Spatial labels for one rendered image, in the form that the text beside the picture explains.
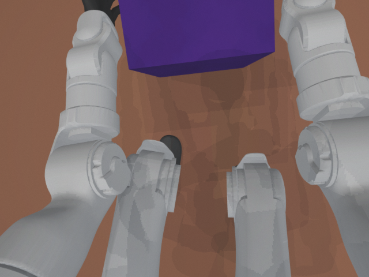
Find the robot left forearm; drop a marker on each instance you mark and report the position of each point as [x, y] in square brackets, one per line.
[91, 83]

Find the right robot thigh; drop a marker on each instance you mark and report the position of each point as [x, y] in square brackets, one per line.
[260, 223]

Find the left robot upper arm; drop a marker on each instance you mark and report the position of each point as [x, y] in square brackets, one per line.
[83, 180]

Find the left robot thigh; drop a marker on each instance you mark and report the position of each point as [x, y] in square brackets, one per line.
[136, 235]

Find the right robot upper arm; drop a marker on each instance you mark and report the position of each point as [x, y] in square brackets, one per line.
[334, 154]

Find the left robot hand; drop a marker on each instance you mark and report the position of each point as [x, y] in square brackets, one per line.
[104, 6]

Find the robot right forearm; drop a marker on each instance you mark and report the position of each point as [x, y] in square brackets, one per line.
[323, 61]

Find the carton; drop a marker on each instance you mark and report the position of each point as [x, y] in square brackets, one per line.
[175, 37]

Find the robot thigh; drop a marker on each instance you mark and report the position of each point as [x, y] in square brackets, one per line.
[260, 223]
[136, 235]

